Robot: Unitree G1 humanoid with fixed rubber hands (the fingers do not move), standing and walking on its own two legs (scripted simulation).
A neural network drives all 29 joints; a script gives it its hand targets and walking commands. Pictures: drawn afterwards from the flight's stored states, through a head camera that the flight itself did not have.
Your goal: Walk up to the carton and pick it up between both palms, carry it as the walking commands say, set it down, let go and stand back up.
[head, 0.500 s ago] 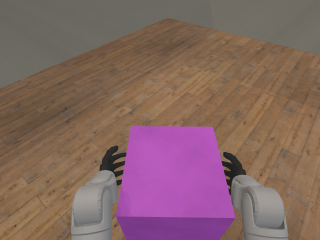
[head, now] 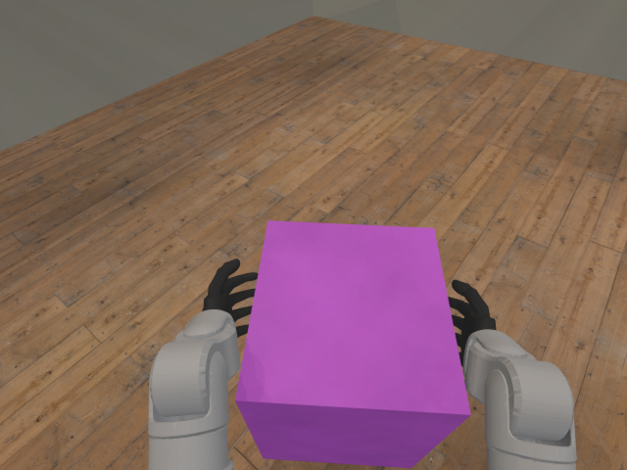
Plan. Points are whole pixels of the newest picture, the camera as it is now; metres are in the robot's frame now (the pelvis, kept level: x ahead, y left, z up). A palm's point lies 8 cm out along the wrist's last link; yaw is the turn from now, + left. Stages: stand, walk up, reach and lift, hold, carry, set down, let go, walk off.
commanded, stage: carry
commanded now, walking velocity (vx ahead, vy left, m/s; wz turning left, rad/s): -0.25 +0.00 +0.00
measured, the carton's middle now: (343, 350) +0.29 -0.01 +0.02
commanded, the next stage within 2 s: none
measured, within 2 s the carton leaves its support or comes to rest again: neither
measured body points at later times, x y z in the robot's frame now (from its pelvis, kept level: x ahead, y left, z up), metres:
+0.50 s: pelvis -0.21 -0.04 +0.01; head -0.20 -0.06 +0.46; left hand +0.08 +0.09 +0.08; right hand +0.06 -0.20 +0.06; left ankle -0.20 +0.09 -0.65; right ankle -0.13 -0.13 -0.72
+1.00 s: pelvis -0.43 -0.06 +0.01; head -0.42 -0.08 +0.46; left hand -0.14 +0.09 +0.09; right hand -0.14 -0.20 +0.06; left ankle -0.33 +0.07 -0.69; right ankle -0.41 -0.16 -0.72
